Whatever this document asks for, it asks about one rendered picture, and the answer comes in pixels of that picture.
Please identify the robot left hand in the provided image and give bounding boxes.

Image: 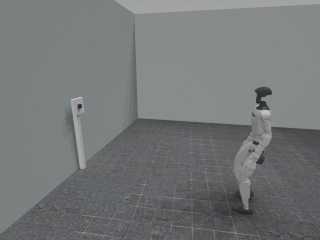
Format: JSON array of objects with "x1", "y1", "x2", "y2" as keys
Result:
[{"x1": 240, "y1": 159, "x2": 257, "y2": 178}]

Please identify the panel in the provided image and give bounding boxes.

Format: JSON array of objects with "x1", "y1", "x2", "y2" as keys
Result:
[{"x1": 71, "y1": 97, "x2": 86, "y2": 169}]

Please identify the robot torso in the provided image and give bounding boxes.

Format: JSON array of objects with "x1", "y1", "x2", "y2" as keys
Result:
[{"x1": 250, "y1": 107, "x2": 272, "y2": 155}]

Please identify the right robot forearm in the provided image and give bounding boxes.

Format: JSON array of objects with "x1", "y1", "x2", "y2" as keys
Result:
[{"x1": 247, "y1": 132, "x2": 254, "y2": 142}]

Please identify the right robot foot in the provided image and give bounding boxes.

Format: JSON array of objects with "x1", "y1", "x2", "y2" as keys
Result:
[{"x1": 235, "y1": 190, "x2": 254, "y2": 197}]

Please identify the robot left upper arm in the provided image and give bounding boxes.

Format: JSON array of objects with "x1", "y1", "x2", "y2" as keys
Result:
[{"x1": 260, "y1": 110, "x2": 272, "y2": 140}]

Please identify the left robot forearm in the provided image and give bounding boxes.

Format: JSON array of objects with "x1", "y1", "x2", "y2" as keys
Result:
[{"x1": 250, "y1": 135, "x2": 271, "y2": 162}]

